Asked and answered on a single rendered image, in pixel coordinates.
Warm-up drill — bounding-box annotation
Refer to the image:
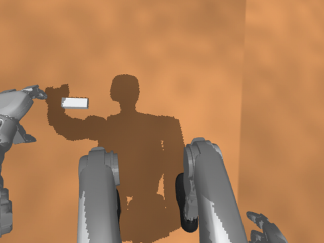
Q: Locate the left robot arm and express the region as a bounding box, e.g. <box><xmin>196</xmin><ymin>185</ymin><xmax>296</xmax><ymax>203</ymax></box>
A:
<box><xmin>0</xmin><ymin>116</ymin><xmax>17</xmax><ymax>238</ymax></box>

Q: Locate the small box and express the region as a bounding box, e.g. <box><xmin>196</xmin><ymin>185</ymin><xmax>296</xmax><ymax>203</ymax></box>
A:
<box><xmin>61</xmin><ymin>98</ymin><xmax>89</xmax><ymax>109</ymax></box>

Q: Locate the left robot hand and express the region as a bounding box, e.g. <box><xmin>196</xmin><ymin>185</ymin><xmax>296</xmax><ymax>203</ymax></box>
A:
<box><xmin>0</xmin><ymin>85</ymin><xmax>47</xmax><ymax>144</ymax></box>

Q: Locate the right robot hand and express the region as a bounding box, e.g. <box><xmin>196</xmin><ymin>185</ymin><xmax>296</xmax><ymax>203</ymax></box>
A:
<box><xmin>246</xmin><ymin>211</ymin><xmax>288</xmax><ymax>243</ymax></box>

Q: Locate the right robot foot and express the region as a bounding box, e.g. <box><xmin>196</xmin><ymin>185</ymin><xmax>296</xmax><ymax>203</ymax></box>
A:
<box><xmin>175</xmin><ymin>173</ymin><xmax>198</xmax><ymax>233</ymax></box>

